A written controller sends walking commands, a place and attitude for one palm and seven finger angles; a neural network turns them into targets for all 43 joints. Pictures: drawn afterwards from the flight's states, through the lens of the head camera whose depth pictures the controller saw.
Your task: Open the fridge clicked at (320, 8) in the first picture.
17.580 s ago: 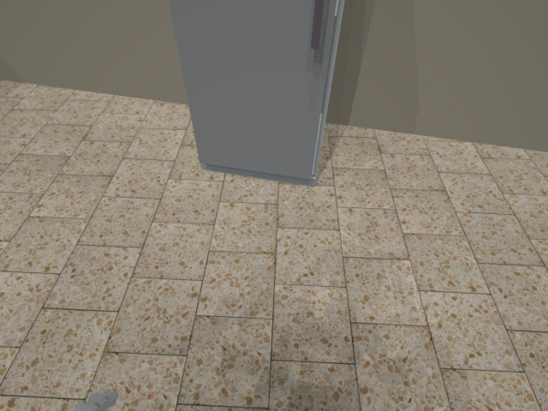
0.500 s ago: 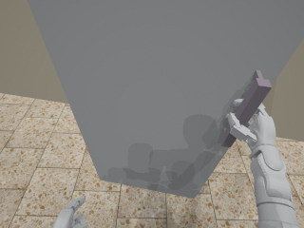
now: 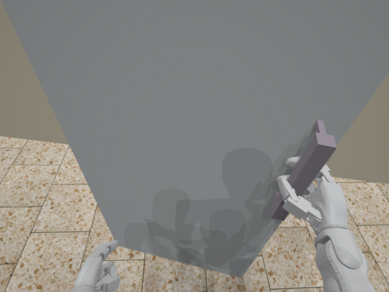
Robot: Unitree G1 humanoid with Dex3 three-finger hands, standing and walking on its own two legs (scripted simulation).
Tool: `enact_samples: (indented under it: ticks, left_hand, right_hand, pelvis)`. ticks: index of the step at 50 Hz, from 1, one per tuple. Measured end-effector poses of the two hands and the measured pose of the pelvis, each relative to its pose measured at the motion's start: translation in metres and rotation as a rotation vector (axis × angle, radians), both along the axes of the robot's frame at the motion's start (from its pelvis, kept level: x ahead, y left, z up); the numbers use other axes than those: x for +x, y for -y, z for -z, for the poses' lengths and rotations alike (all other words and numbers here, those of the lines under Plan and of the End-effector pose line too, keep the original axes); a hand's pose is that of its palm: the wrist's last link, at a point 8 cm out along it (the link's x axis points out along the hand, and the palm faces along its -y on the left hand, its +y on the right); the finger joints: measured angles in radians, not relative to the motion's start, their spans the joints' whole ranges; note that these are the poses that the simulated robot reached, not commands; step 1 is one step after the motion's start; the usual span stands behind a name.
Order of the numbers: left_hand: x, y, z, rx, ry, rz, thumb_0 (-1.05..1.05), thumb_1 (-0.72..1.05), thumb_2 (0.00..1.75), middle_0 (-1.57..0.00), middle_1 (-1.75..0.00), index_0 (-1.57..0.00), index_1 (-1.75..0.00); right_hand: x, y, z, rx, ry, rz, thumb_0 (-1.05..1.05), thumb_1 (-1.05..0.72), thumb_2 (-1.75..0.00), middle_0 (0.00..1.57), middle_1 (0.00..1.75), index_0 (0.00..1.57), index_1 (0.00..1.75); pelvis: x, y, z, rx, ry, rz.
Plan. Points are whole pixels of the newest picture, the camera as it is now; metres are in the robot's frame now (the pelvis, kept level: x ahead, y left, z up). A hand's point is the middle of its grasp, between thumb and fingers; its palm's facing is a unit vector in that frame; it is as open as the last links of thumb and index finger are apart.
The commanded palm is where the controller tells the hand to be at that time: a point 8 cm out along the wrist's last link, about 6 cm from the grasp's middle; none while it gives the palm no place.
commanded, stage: walk backward, drawing the door open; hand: right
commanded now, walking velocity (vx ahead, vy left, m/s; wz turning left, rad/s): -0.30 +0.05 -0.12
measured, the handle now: (295, 175) +0.33 -0.17 +0.11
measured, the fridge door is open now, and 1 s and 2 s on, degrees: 6 30 55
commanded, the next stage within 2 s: none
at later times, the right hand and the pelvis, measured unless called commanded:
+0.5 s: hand (285, 241) +0.20 -0.12 +0.11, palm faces +0.12 +0.97 -0.19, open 6.9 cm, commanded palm +0.16 -0.17 +0.12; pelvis -0.06 +0.02 +0.00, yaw -3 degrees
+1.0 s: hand out of the picture +0.08 -0.05 +0.11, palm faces +0.18 +0.97 -0.17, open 7.4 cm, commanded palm +0.03 -0.09 +0.12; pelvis -0.17 +0.10 -0.01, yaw -22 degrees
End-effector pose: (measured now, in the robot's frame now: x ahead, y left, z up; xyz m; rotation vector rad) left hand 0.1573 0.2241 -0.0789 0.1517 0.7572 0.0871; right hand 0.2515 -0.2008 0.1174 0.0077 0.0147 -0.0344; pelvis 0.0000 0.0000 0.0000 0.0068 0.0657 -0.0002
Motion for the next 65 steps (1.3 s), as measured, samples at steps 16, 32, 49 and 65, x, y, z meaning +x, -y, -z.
enact_samples:
  ticks: [16, 32, 49, 65]
  left_hand:
    - [0.013, 0.015, -0.005, 0.009, 0.013, 0.067, 0.01, 0.91, 0.90, -0.20, -0.30, -0.21, -0.30]
    - [-0.083, -0.016, 0.009, 0.038, -0.042, 0.032, 0.01, 0.91, 0.90, -0.20, -0.30, -0.20, -0.30]
    - [-0.119, -0.043, 0.031, 0.100, -0.037, 0.261, 0.02, 0.91, 0.90, -0.20, -0.30, -0.20, -0.30]
    - [-0.048, -0.099, 0.041, -0.036, -0.033, 0.566, 0.01, 0.90, 0.90, -0.20, -0.30, -0.21, -0.30]
  right_hand:
    - [-0.052, -0.017, -0.006, -0.195, 0.007, 0.076, -0.03, -0.56, -0.72, 0.37, 1.34, 0.31, 1.39]
    - [-0.113, -0.043, -0.003, -0.195, 0.056, 0.081, -0.05, -0.58, -0.66, 0.37, 1.36, 0.29, 1.37]
    - [-0.203, -0.101, 0.004, -0.186, 0.132, 0.134, -0.06, -0.59, -0.66, 0.30, 1.34, 0.22, 1.23]
    - [-0.251, -0.162, 0.000, -0.284, 0.080, 0.501, -0.06, -0.53, -0.77, 0.38, 1.35, 0.21, 1.32]
  pelvis:
    - [-0.025, -0.007, -0.005, -0.017, 0.019, 0.022]
    - [-0.098, -0.031, 0.000, -0.038, 0.069, 0.089]
    - [-0.170, -0.095, 0.013, -0.017, 0.037, 0.363]
    - [-0.150, -0.246, 0.015, -0.011, 0.097, 0.560]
